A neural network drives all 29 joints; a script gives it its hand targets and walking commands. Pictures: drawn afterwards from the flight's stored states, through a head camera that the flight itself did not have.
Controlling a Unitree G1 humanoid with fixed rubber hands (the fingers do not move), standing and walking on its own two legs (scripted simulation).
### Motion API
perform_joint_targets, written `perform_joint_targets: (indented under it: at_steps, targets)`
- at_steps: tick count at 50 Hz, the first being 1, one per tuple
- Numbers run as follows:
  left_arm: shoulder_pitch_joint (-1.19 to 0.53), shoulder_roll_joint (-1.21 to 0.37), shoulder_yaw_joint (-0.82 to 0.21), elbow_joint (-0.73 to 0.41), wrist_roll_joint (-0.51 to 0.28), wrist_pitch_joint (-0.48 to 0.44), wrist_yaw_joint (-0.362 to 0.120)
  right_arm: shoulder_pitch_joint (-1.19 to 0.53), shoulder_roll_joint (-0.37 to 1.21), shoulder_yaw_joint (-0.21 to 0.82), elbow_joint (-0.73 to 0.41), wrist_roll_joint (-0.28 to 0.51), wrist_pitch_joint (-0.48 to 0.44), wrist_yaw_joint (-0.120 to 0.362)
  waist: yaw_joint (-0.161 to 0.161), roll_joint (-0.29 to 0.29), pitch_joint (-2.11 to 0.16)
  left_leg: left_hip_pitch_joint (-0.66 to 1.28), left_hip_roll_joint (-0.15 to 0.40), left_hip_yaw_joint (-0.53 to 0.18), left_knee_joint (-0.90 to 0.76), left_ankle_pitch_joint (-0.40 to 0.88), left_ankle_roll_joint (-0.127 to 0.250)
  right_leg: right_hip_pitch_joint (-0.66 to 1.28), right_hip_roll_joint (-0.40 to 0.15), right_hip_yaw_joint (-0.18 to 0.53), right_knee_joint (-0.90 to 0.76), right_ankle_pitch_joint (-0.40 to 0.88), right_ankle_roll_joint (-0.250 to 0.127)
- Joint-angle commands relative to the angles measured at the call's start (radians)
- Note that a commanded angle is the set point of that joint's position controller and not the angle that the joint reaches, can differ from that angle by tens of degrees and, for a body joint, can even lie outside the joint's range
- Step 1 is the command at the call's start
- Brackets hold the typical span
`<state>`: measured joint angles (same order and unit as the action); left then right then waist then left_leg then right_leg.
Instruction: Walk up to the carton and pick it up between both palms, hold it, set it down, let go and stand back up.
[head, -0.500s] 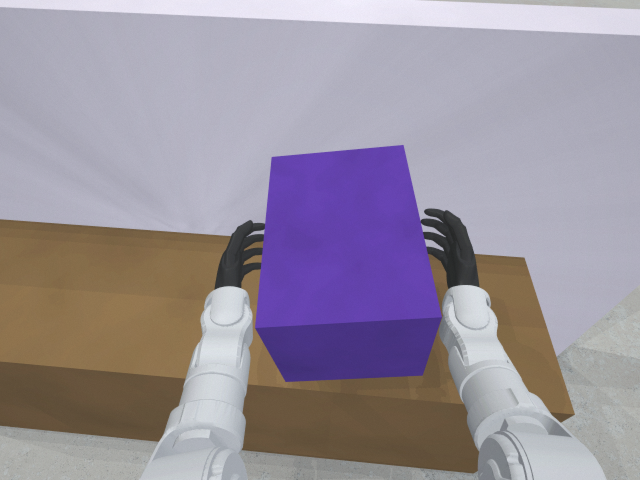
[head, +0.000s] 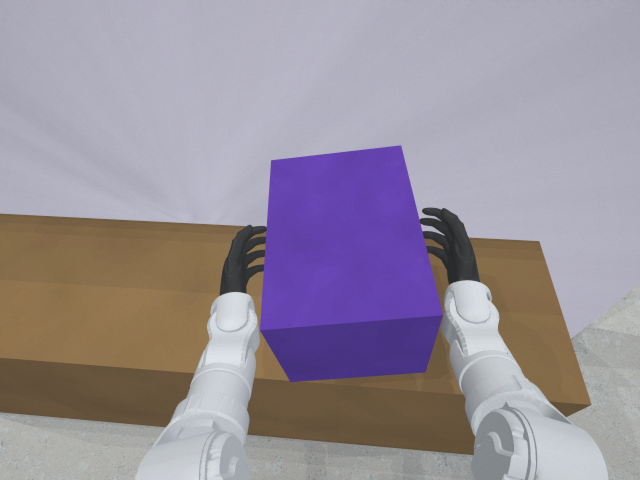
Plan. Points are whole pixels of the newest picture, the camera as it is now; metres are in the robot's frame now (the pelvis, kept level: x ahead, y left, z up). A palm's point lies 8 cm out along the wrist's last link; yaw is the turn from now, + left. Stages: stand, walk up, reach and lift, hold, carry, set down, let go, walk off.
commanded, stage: set down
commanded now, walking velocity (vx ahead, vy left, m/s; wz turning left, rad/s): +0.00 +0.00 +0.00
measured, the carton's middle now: (346, 263) +0.44 +0.02 -0.03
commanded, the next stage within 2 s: none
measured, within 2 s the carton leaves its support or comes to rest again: rests again in 1.26 s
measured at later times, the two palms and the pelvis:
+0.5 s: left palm (238, 299) +0.36 +0.17 -0.02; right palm (443, 278) +0.41 -0.12 -0.01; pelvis +0.01 +0.00 -0.01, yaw +1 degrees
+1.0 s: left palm (253, 297) +0.38 +0.16 -0.04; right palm (450, 280) +0.42 -0.14 -0.03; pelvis +0.01 -0.01 -0.01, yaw -1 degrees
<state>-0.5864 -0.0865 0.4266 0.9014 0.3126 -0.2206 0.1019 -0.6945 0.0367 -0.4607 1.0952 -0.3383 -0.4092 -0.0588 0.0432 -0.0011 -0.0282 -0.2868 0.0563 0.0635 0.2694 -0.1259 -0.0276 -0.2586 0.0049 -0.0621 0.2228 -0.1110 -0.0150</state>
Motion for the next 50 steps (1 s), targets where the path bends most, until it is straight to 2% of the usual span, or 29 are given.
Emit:
perform_joint_targets:
  at_steps: [1, 3, 6, 7, 8, 9, 10, 11, 12, 15, 17, 19, 23, 25, 26, 27, 28, 31, 33, 35, 36, 37, 39, 40, 43, 45, 46, 49, 50]
  targets:
    - [-0.579, -0.497, -0.285, -0.168, 0.048, -0.135, -0.080, -0.411, 0.545, 0.274, 0.033, -0.081, -0.039, 0.125, 0.015, 0.015, -0.567, 0.209, -0.045, 0.066, 0.080, 0.448, -0.032, 0.241, 0.035, -0.013, 0.059, 0.351, -0.004]
    - [-0.576, -0.507, -0.289, -0.150, 0.055, -0.140, -0.072, -0.414, 0.536, 0.272, 0.009, -0.092, -0.050, 0.124, 0.012, 0.070, -0.593, 0.185, -0.048, 0.072, 0.083, 0.458, -0.049, 0.257, 0.032, -0.022, 0.088, 0.400, -0.001]
    - [-0.553, -0.495, -0.274, -0.104, 0.030, -0.154, -0.081, -0.471, 0.541, 0.299, -0.025, -0.073, -0.071, 0.119, 0.050, -0.031, -0.579, 0.081, -0.049, 0.067, 0.077, 0.409, -0.015, 0.307, 0.025, -0.007, 0.108, 0.458, 0.018]
    - [-0.545, -0.491, -0.270, -0.106, 0.051, -0.151, -0.079, -0.485, 0.546, 0.291, -0.046, -0.079, -0.077, 0.118, 0.019, -0.009, -0.579, 0.091, -0.056, 0.061, 0.073, 0.400, -0.017, 0.324, 0.022, 0.001, 0.102, 0.491, 0.015]
    - [-0.555, -0.496, -0.284, -0.091, 0.038, -0.158, -0.085, -0.478, 0.555, 0.279, -0.020, -0.080, -0.080, 0.109, -0.004, -0.053, -0.548, 0.056, -0.050, 0.046, 0.073, 0.381, -0.019, 0.330, 0.022, -0.009, 0.115, 0.489, 0.019]
    - [-0.582, -0.501, -0.287, -0.123, 0.033, -0.180, -0.081, -0.429, 0.555, 0.309, 0.021, -0.080, -0.083, 0.114, 0.024, -0.017, -0.590, 0.069, -0.049, 0.062, 0.092, 0.445, -0.023, 0.321, 0.021, 0.001, 0.135, 0.526, 0.019]
    - [-0.589, -0.490, -0.296, -0.128, 0.034, -0.185, -0.083, -0.404, 0.559, 0.299, 0.042, -0.085, -0.079, 0.115, 0.013, 0.002, -0.580, 0.053, -0.050, 0.053, 0.085, 0.407, -0.021, 0.316, 0.017, -0.004, 0.121, 0.503, 0.026]
    - [-0.534, -0.489, -0.254, -0.059, 0.043, -0.176, -0.087, -0.430, 0.547, 0.299, 0.022, -0.100, -0.077, 0.108, 0.021, -0.053, -0.554, 0.063, -0.044, 0.057, 0.081, 0.395, -0.015, 0.313, 0.020, -0.004, 0.120, 0.540, 0.037]
    - [-0.599, -0.500, -0.310, -0.137, 0.015, -0.198, -0.077, -0.407, 0.556, 0.308, 0.031, -0.087, -0.087, 0.104, -0.016, -0.006, -0.649, 0.066, -0.049, 0.042, 0.095, 0.432, -0.022, 0.314, 0.012, -0.001, 0.138, 0.575, 0.028]
    - [-0.558, -0.484, -0.261, -0.058, 0.037, -0.221, -0.090, -0.393, 0.571, 0.313, 0.057, -0.111, -0.103, 0.106, 0.015, -0.044, -0.644, -0.017, -0.053, 0.049, 0.088, 0.383, -0.002, 0.347, -0.007, 0.026, 0.148, 0.638, 0.043]
    - [-0.574, -0.498, -0.282, -0.070, 0.045, -0.224, -0.094, -0.398, 0.579, 0.305, 0.058, -0.120, -0.112, 0.095, -0.016, -0.030, -0.662, -0.049, -0.052, 0.042, 0.078, 0.342, -0.010, 0.374, -0.013, 0.007, 0.185, 0.661, 0.046]
    - [-0.570, -0.484, -0.267, -0.056, 0.046, -0.245, -0.091, -0.435, 0.579, 0.304, 0.043, -0.112, -0.134, 0.104, 0.021, 0.006, -0.682, -0.091, -0.057, 0.055, 0.079, 0.340, -0.007, 0.392, -0.021, 0.021, 0.200, 0.669, 0.049]
    - [-0.567, -0.499, -0.281, -0.053, 0.056, -0.264, -0.080, -0.420, 0.568, 0.267, 0.064, -0.145, -0.153, 0.105, 0.011, 0.011, -0.709, -0.038, -0.052, 0.058, 0.104, 0.427, -0.028, 0.325, 0.002, -0.008, 0.179, 0.636, 0.041]
    - [-0.577, -0.494, -0.282, -0.021, 0.039, -0.273, -0.079, -0.438, 0.558, 0.233, 0.065, -0.156, -0.154, 0.109, 0.004, -0.020, -0.713, -0.046, -0.048, 0.054, 0.103, 0.354, -0.018, 0.255, 0.018, -0.012, 0.169, 0.522, 0.033]
    - [-0.629, -0.500, -0.262, -0.035, 0.043, -0.280, -0.076, -0.480, 0.514, 0.188, 0.090, -0.167, -0.168, 0.109, -0.024, 0.016, -0.721, -0.035, -0.045, 0.040, 0.110, 0.357, -0.026, 0.212, 0.012, -0.010, 0.164, 0.493, 0.018]
    - [-0.582, -0.507, -0.249, -0.002, 0.050, -0.278, -0.066, -0.455, 0.508, 0.196, 0.093, -0.173, -0.164, 0.116, -0.002, -0.006, -0.720, -0.031, -0.043, 0.036, 0.103, 0.342, -0.027, 0.195, 0.021, -0.022, 0.142, 0.432, 0.017]
    - [-0.602, -0.496, -0.267, -0.019, 0.051, -0.270, -0.062, -0.451, 0.497, 0.157, 0.124, -0.197, -0.160, 0.120, -0.023, 0.011, -0.693, -0.002, -0.036, 0.049, 0.108, 0.348, -0.032, 0.172, 0.024, -0.037, 0.153, 0.413, 0.018]
    - [-0.602, -0.512, -0.272, -0.030, 0.048, -0.272, -0.048, -0.435, 0.501, 0.136, 0.166, -0.199, -0.148, 0.128, -0.007, 0.038, -0.702, 0.060, -0.016, 0.046, 0.139, 0.425, -0.043, 0.064, 0.042, -0.043, 0.137, 0.322, -0.009]
    - [-0.638, -0.509, -0.296, -0.044, 0.033, -0.275, -0.037, -0.455, 0.480, 0.103, 0.143, -0.208, -0.158, 0.130, -0.033, 0.058, -0.765, 0.116, -0.015, 0.043, 0.166, 0.452, -0.058, -0.013, 0.052, -0.058, 0.122, 0.274, -0.019]
    - [-0.604, -0.497, -0.240, 0.001, 0.061, -0.261, -0.039, -0.453, 0.455, 0.061, 0.164, -0.223, -0.146, 0.139, -0.019, 0.029, -0.693, 0.085, -0.012, 0.039, 0.156, 0.432, -0.045, -0.037, 0.049, -0.050, 0.110, 0.246, -0.016]
    - [-0.624, -0.491, -0.243, -0.019, 0.057, -0.266, -0.035, -0.487, 0.487, 0.080, 0.150, -0.224, -0.157, 0.138, 0.017, 0.028, -0.753, 0.093, -0.013, 0.049, 0.171, 0.492, -0.045, -0.002, 0.048, -0.052, 0.130, 0.296, -0.010]
    - [-0.567, -0.501, -0.221, 0.032, 0.081, -0.248, -0.040, -0.468, 0.468, 0.055, 0.165, -0.233, -0.146, 0.138, -0.007, 0.016, -0.680, 0.090, -0.006, 0.034, 0.162, 0.455, -0.046, -0.018, 0.049, -0.055, 0.126, 0.250, -0.019]
    - [-0.583, -0.489, -0.212, 0.014, 0.096, -0.253, -0.037, -0.492, 0.474, 0.049, 0.140, -0.231, -0.151, 0.141, 0.004, 0.036, -0.704, 0.055, -0.013, 0.039, 0.165, 0.456, -0.047, 0.000, 0.046, -0.046, 0.139, 0.273, -0.020]
    - [-0.588, -0.457, -0.188, 0.019, 0.078, -0.250, -0.030, -0.483, 0.430, 0.042, 0.192, -0.228, -0.130, 0.152, 0.036, 0.021, -0.650, 0.042, -0.014, 0.048, 0.148, 0.398, -0.032, -0.024, 0.040, -0.041, 0.125, 0.182, -0.017]
    - [-0.596, -0.462, -0.193, 0.009, 0.081, -0.248, -0.039, -0.474, 0.467, 0.033, 0.180, -0.229, -0.126, 0.151, 0.003, 0.011, -0.670, 0.025, -0.013, 0.055, 0.165, 0.377, -0.026, -0.006, 0.032, -0.031, 0.140, 0.239, -0.009]
    - [-0.593, -0.436, -0.165, 0.024, 0.094, -0.254, -0.038, -0.522, 0.475, 0.054, 0.134, -0.230, -0.138, 0.157, 0.047, 0.003, -0.740, -0.038, -0.019, 0.058, 0.175, 0.403, -0.015, 0.053, 0.021, -0.017, 0.177, 0.329, 0.000]
    - [-0.574, -0.434, -0.162, 0.053, 0.102, -0.251, -0.048, -0.485, 0.445, 0.038, 0.190, -0.231, -0.128, 0.155, 0.021, -0.005, -0.677, -0.041, -0.023, 0.062, 0.164, 0.366, -0.014, 0.049, 0.020, -0.025, 0.157, 0.296, 0.006]
    - [-0.562, -0.394, -0.107, 0.092, 0.109, -0.251, -0.059, -0.491, 0.497, 0.074, 0.170, -0.243, -0.121, 0.152, 0.046, -0.079, -0.656, -0.177, -0.034, 0.067, 0.157, 0.310, 0.018, 0.166, -0.005, 0.013, 0.223, 0.445, 0.034]
    - [-0.619, -0.413, -0.121, 0.069, 0.112, -0.263, -0.058, -0.493, 0.483, 0.048, 0.177, -0.255, -0.127, 0.150, 0.019, -0.027, -0.693, -0.216, -0.044, 0.072, 0.148, 0.269, 0.010, 0.177, -0.012, 0.011, 0.219, 0.452, 0.036]
